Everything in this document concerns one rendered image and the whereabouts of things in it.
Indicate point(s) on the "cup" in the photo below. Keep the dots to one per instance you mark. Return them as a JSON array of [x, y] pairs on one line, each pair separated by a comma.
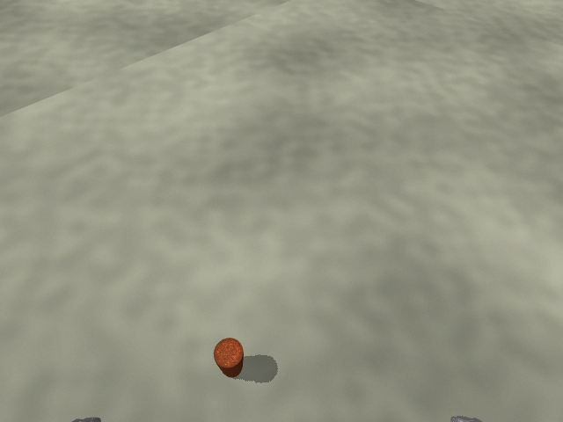
[[229, 356]]

